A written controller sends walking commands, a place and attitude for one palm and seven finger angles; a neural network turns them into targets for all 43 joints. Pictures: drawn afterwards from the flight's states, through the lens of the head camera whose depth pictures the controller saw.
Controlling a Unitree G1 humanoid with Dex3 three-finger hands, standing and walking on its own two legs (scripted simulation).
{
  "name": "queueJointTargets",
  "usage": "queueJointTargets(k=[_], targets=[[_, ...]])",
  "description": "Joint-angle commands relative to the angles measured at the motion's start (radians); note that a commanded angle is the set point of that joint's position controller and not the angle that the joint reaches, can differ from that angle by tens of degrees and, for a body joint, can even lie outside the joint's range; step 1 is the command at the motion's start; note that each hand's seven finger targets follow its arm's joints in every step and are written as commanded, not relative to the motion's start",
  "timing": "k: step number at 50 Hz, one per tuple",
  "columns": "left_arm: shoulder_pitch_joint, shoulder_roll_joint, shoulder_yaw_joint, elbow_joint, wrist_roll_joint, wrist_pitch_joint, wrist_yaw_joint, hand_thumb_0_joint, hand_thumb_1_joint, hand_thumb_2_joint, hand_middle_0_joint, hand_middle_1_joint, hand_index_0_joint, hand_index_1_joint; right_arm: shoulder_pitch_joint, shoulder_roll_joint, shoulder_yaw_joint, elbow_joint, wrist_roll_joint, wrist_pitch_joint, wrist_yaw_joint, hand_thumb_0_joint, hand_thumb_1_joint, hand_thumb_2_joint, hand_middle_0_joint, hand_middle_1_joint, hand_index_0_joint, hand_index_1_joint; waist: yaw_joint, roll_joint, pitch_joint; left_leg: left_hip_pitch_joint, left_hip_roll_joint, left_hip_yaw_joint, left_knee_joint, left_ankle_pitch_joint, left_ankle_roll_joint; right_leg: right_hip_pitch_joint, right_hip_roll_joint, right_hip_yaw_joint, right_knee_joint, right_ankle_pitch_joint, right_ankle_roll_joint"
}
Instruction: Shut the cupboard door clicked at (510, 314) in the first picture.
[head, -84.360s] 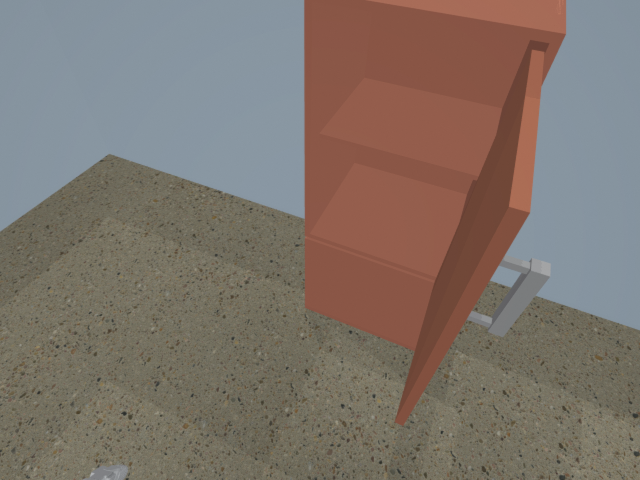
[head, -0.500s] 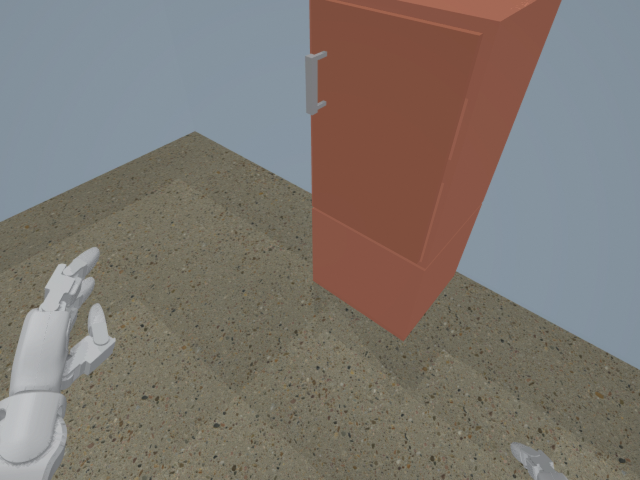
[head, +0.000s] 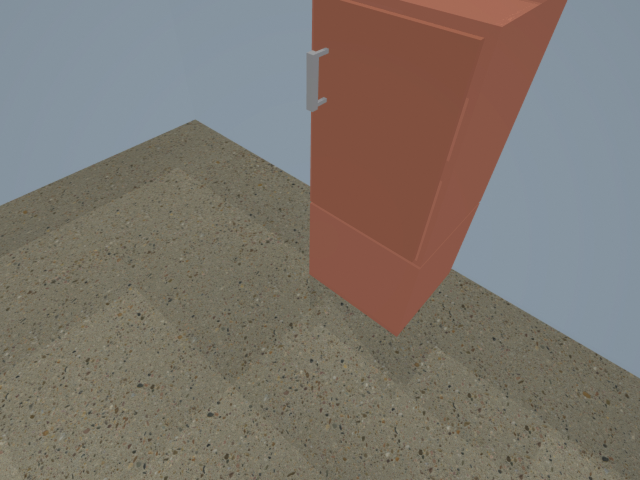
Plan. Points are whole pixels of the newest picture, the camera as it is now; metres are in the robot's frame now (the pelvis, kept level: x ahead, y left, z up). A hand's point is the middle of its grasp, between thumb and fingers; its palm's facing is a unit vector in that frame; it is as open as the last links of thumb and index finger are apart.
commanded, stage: let the arm hang, fingers relaxed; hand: left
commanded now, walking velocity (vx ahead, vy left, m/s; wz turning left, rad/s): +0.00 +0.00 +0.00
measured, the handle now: (318, 79) +0.95 +0.05 +0.07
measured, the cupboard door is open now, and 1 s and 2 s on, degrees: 0 0 0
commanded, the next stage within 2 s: look to check the result in 0.50 s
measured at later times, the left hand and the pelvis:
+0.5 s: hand out of the picture -0.04 +0.16 -0.18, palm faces +0.04 -0.99 -0.13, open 7.4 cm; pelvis -0.01 +0.01 +0.00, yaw -1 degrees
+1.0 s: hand out of the picture -0.02 +0.17 -0.18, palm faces +0.02 -0.98 -0.17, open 7.4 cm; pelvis +0.00 +0.01 +0.00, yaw -1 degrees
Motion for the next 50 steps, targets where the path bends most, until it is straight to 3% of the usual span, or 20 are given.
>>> queueJointTargets(k=[1,8,20,28,50], targets=[[0.035,0.064,0.008,0.007,0.004,-0.025,0.002,0.0,0.9,0.9,-0.2,-0.3,-0.2,-0.3,0.037,-0.086,-0.013,-0.012,-0.002,-0.018,-0.007,0.0,-0.9,-0.9,0.2,0.3,0.2,0.3,0.005,-0.016,0.081,-0.019,0.069,-0.071,-0.128,-0.013,0.021,-0.063,-0.105,0.104,-0.135,-0.051,-0.024],[0.076,0.047,0.005,0.06,0.007,-0.023,0.005,0.0,0.9,0.9,-0.2,-0.3,-0.2,-0.3,0.059,-0.071,-0.011,0.019,0.001,-0.021,-0.011,0.0,-0.9,-0.9,0.2,0.3,0.2,0.3,0.007,0.001,0.074,-0.022,0.072,-0.076,-0.158,-0.049,0.028,-0.053,-0.098,0.098,-0.118,-0.038,-0.019],[0.134,-0.004,0.005,0.096,0.014,-0.022,0.011,0.0,0.9,0.9,-0.2,-0.3,-0.2,-0.3,0.087,-0.04,-0.017,0.03,0.001,-0.019,-0.016,0.0,-0.9,-0.9,0.2,0.3,0.2,0.3,0.007,0.025,0.12,-0.06,0.067,-0.09,-0.181,-0.142,0.034,-0.096,-0.087,0.089,-0.098,-0.066,-0.013],[0.142,-0.01,0.006,0.098,0.014,-0.03,0.012,0.0,0.9,0.9,-0.2,-0.3,-0.2,-0.3,0.097,-0.03,-0.018,0.029,0.003,-0.025,-0.016,0.0,-0.9,-0.9,0.2,0.3,0.2,0.3,0.006,0.009,0.09,-0.037,0.063,-0.078,-0.155,-0.084,0.035,-0.092,-0.095,0.097,-0.097,-0.041,-0.016],[0.107,0.01,0.006,0.09,0.011,-0.033,0.013,0.0,0.9,0.9,-0.2,-0.3,-0.2,-0.3,0.086,-0.039,-0.017,0.034,0.004,-0.028,-0.015,0.0,-0.9,-0.9,0.2,0.3,0.2,0.3,0.004,0.0,0.103,-0.009,0.066,-0.066,-0.147,-0.026,0.029,-0.093,-0.101,0.113,-0.108,-0.027,-0.02]])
